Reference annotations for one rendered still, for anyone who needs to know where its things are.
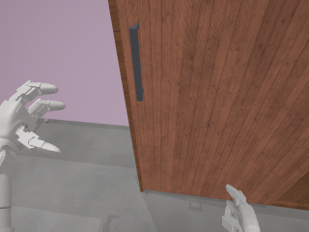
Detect right robot hand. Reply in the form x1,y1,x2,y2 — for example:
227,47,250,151
221,185,261,232

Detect wardrobe door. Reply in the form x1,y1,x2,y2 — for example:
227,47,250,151
116,0,309,206
277,171,309,204

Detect left robot hand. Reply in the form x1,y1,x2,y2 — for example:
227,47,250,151
0,80,66,156

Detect handle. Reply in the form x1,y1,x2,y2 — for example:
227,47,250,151
128,23,144,102

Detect left robot forearm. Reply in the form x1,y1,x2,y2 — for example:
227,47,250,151
0,136,20,232

